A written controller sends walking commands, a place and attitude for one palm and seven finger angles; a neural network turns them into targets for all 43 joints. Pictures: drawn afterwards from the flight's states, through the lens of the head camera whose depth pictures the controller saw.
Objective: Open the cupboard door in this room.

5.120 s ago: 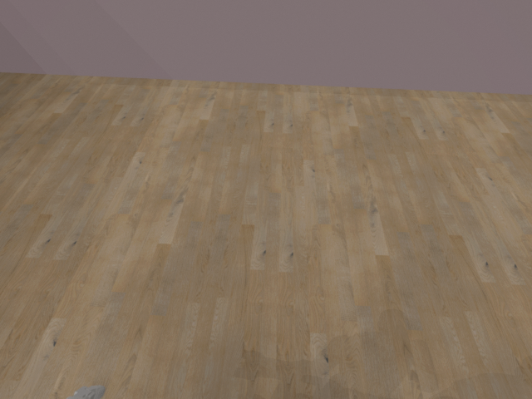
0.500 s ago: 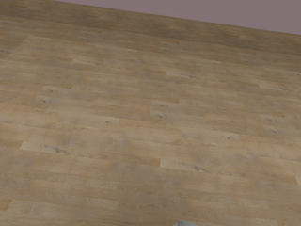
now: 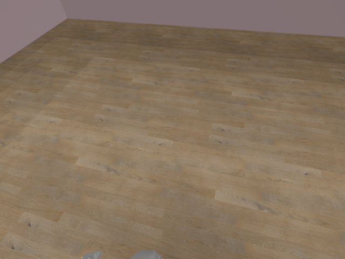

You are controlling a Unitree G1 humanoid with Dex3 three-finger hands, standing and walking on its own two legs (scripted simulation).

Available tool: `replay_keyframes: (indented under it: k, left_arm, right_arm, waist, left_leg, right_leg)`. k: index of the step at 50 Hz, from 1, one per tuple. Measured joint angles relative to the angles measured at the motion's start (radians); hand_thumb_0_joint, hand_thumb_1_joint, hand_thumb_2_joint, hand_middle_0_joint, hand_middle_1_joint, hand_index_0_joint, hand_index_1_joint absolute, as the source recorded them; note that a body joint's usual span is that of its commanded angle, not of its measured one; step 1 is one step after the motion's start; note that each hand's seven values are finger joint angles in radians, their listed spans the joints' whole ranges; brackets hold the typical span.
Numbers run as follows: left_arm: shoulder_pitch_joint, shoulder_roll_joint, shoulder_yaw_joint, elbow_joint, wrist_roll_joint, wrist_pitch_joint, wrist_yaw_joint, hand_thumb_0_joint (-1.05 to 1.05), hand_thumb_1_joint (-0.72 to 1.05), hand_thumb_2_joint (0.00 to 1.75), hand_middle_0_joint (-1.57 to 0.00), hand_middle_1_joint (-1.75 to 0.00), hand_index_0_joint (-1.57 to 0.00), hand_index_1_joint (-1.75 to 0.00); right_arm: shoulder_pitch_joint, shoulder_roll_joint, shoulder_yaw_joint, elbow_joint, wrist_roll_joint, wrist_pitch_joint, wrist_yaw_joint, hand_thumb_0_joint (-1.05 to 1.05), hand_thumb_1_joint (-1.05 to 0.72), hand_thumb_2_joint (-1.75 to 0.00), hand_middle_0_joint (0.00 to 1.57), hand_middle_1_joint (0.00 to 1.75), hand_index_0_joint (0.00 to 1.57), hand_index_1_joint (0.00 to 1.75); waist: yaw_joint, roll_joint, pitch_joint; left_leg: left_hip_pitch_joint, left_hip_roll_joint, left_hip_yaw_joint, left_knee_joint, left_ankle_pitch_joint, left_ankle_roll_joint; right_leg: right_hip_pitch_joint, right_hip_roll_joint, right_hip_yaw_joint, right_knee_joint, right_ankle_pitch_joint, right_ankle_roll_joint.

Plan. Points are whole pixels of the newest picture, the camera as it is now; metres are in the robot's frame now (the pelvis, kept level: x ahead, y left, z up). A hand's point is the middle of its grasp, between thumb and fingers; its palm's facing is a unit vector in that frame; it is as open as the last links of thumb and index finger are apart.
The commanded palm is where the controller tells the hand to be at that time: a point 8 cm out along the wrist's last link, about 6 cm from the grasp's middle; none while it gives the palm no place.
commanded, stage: turn or walk to find it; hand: left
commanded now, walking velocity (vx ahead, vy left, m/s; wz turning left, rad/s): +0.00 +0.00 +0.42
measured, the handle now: out of the picture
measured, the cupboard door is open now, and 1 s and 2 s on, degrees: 0 0 0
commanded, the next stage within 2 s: none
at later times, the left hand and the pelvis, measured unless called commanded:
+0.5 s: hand out of the picture -0.04 +0.27 -0.18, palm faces +0.27 -0.93 -0.24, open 7.4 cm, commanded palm none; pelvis -0.03 +0.06 +0.00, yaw +12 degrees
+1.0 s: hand out of the picture -0.05 +0.21 -0.15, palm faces +0.42 -0.87 -0.26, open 7.4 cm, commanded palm none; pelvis -0.04 +0.01 +0.00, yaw +25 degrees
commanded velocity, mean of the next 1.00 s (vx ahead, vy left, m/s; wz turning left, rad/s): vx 0.00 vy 0.00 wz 0.42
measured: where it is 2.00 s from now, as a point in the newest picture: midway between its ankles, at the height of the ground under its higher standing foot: outside the picture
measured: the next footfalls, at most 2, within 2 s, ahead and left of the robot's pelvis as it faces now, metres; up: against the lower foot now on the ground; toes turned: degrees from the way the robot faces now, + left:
left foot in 0.30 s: +0.00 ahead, +0.15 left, +0.00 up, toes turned +13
right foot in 0.78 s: +0.03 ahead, -0.08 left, +0.00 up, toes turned +16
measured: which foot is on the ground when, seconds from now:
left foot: up 0.00-0.28, down 0.30-0.80, up 0.82-1.00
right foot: down 0.00-0.30, up 0.32-0.76, down 0.78-1.00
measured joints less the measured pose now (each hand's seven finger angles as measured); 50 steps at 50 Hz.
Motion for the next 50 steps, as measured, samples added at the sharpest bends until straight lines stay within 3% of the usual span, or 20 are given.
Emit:
replay_keyframes:
  k: [5, 11, 14, 15, 16, 18, 22, 26, 31, 36, 39, 41, 43, 46, 50]
  left_arm:
    - [0.034, 0.004, 0.002, 0.025, 0.006, -0.002, 0.000, 0.01, 0.90, 0.90, -0.20, -0.30, -0.20, -0.30]
    - [0.068, 0.029, 0.010, 0.048, 0.013, -0.004, -0.005, 0.01, 0.90, 0.90, -0.20, -0.30, -0.20, -0.30]
    - [0.087, 0.051, 0.019, 0.064, 0.010, 0.004, -0.006, 0.01, 0.90, 0.90, -0.20, -0.30, -0.20, -0.30]
    - [0.094, 0.061, 0.023, 0.068, 0.006, 0.009, -0.006, 0.01, 0.90, 0.90, -0.20, -0.30, -0.20, -0.30]
    - [0.095, 0.074, 0.029, 0.074, 0.002, 0.019, -0.006, 0.01, 0.90, 0.90, -0.20, -0.30, -0.20, -0.30]
    - [0.093, 0.090, 0.034, 0.090, 0.001, 0.045, 0.000, 0.01, 0.90, 0.90, -0.20, -0.30, -0.20, -0.30]
    - [0.072, 0.098, 0.040, 0.101, -0.001, 0.053, -0.007, 0.01, 0.91, 0.90, -0.20, -0.30, -0.20, -0.30]
    - [0.047, 0.092, 0.037, 0.080, -0.002, 0.043, -0.011, 0.01, 0.91, 0.90, -0.20, -0.30, -0.19, -0.30]
    - [0.006, 0.074, 0.033, 0.051, -0.003, 0.041, -0.009, 0.01, 0.91, 0.90, -0.20, -0.30, -0.19, -0.30]
    - [-0.031, 0.048, 0.025, 0.021, -0.007, 0.032, -0.006, 0.01, 0.91, 0.90, -0.20, -0.30, -0.19, -0.30]
    - [-0.034, 0.037, 0.016, 0.000, -0.010, 0.012, -0.006, 0.01, 0.90, 0.90, -0.20, -0.30, -0.20, -0.30]
    - [-0.032, 0.020, 0.010, -0.003, -0.002, -0.003, -0.002, 0.01, 0.90, 0.90, -0.20, -0.30, -0.20, -0.30]
    - [-0.019, 0.007, 0.003, -0.007, -0.001, -0.006, -0.002, 0.01, 0.90, 0.90, -0.20, -0.30, -0.20, -0.30]
    - [0.004, -0.003, 0.001, 0.001, 0.000, -0.004, 0.000, 0.01, 0.90, 0.90, -0.20, -0.30, -0.20, -0.30]
    - [0.025, -0.006, 0.000, 0.022, 0.003, -0.003, 0.001, 0.01, 0.90, 0.90, -0.20, -0.30, -0.20, -0.30]
  right_arm:
    - [0.002, -0.004, 0.001, 0.012, 0.001, 0.006, 0.003, 0.00, -0.91, -0.90, 0.20, 0.30, 0.20, 0.30]
    - [-0.044, 0.003, 0.018, 0.019, 0.011, 0.003, 0.000, 0.01, -0.91, -0.90, 0.20, 0.30, 0.20, 0.30]
    - [-0.072, 0.008, 0.027, 0.002, 0.015, -0.015, -0.002, 0.01, -0.91, -0.90, 0.20, 0.30, 0.20, 0.30]
    - [-0.080, 0.009, 0.029, -0.005, 0.014, -0.025, -0.001, 0.01, -0.91, -0.90, 0.20, 0.30, 0.20, 0.30]
    - [-0.094, 0.019, 0.031, -0.010, 0.012, -0.034, -0.001, 0.00, -0.91, -0.90, 0.20, 0.30, 0.20, 0.30]
    - [-0.109, 0.033, 0.038, -0.022, 0.008, -0.049, -0.005, 0.00, -0.91, -0.90, 0.20, 0.30, 0.20, 0.30]
    - [-0.114, 0.048, 0.051, -0.033, 0.006, -0.061, -0.020, 0.00, -0.91, -0.90, 0.20, 0.30, 0.20, 0.30]
    - [-0.106, 0.056, 0.058, -0.033, 0.008, -0.062, -0.022, 0.00, -0.91, -0.90, 0.20, 0.30, 0.21, 0.30]
    - [-0.082, 0.061, 0.055, -0.032, 0.004, -0.056, -0.019, 0.00, -0.91, -0.90, 0.20, 0.30, 0.21, 0.30]
    - [-0.051, 0.054, 0.043, -0.026, -0.002, -0.043, -0.016, 0.00, -0.90, -0.90, 0.20, 0.30, 0.21, 0.30]
    - [-0.026, 0.044, 0.034, -0.021, 0.002, -0.035, -0.014, 0.00, -0.90, -0.90, 0.20, 0.30, 0.21, 0.30]
    - [-0.015, 0.028, 0.022, -0.015, 0.008, -0.027, -0.012, 0.00, -0.91, -0.90, 0.20, 0.30, 0.21, 0.30]
    - [-0.007, 0.018, 0.012, -0.005, 0.004, -0.011, -0.011, 0.00, -0.91, -0.90, 0.20, 0.30, 0.21, 0.30]
    - [0.001, 0.004, 0.002, 0.008, 0.001, 0.000, -0.002, 0.00, -0.91, -0.90, 0.20, 0.30, 0.20, 0.30]
    - [0.012, -0.001, 0.001, 0.017, 0.001, 0.002, 0.002, 0.00, -0.91, -0.90, 0.20, 0.30, 0.20, 0.30]
  waist:
    - [0.008, -0.019, 0.009]
    - [0.044, -0.054, 0.032]
    - [0.053, -0.071, 0.034]
    - [0.055, -0.078, 0.031]
    - [0.062, -0.100, 0.036]
    - [0.066, -0.111, 0.037]
    - [0.062, -0.098, 0.029]
    - [0.059, -0.085, 0.018]
    - [0.039, -0.068, 0.009]
    - [0.011, -0.042, 0.007]
    - [0.005, -0.030, -0.002]
    - [0.005, -0.001, 0.000]
    - [0.004, 0.008, 0.001]
    - [0.001, 0.009, 0.003]
    - [0.000, -0.008, 0.007]
  left_leg:
    - [0.024, 0.059, 0.021, -0.002, 0.002, -0.029]
    - [0.139, 0.076, 0.069, -0.261, -0.067, -0.027]
    - [0.217, 0.069, 0.103, -0.448, 0.018, -0.014]
    - [0.239, 0.063, 0.109, -0.506, 0.054, 0.008]
    - [0.233, 0.049, 0.116, -0.498, 0.054, 0.032]
    - [0.226, 0.043, 0.115, -0.485, 0.046, 0.062]
    - [0.254, 0.035, 0.088, -0.559, 0.092, 0.077]
    - [0.274, 0.018, 0.063, -0.624, 0.138, 0.086]
    - [0.265, -0.002, 0.027, -0.644, 0.165, 0.086]
    - [0.230, -0.016, -0.010, -0.624, 0.175, 0.071]
    - [0.190, -0.029, -0.032, -0.577, 0.165, 0.052]
    - [0.138, -0.024, -0.044, -0.469, 0.071, 0.037]
    - [0.070, -0.028, -0.035, -0.268, -0.038, 0.025]
    - [0.002, -0.003, -0.008, -0.026, -0.013, 0.005]
    - [0.004, 0.045, 0.016, 0.031, 0.011, -0.022]
  right_leg:
    - [0.013, -0.030, -0.049, -0.013, 0.004, 0.004]
    - [-0.012, -0.075, -0.094, 0.029, -0.012, 0.027]
    - [-0.039, -0.099, -0.119, 0.084, -0.035, 0.051]
    - [-0.058, -0.110, -0.122, 0.120, -0.051, 0.062]
    - [-0.086, -0.119, -0.098, 0.181, -0.113, 0.073]
    - [-0.150, -0.093, -0.030, 0.342, -0.222, 0.084]
    - [-0.231, -0.053, 0.035, 0.545, -0.174, 0.095]
    - [-0.244, -0.044, 0.062, 0.546, -0.125, 0.107]
    - [-0.210, -0.030, 0.082, 0.446, -0.139, 0.110]
    - [-0.143, -0.001, 0.085, 0.283, -0.148, 0.095]
    - [-0.055, 0.012, 0.074, 0.072, -0.041, 0.084]
    - [-0.043, 0.024, 0.049, 0.044, -0.038, 0.030]
    - [-0.038, 0.015, 0.026, 0.049, -0.032, 0.007]
    - [-0.011, 0.002, -0.001, 0.015, -0.012, 0.003]
    - [0.008, -0.021, -0.038, -0.008, -0.004, 0.007]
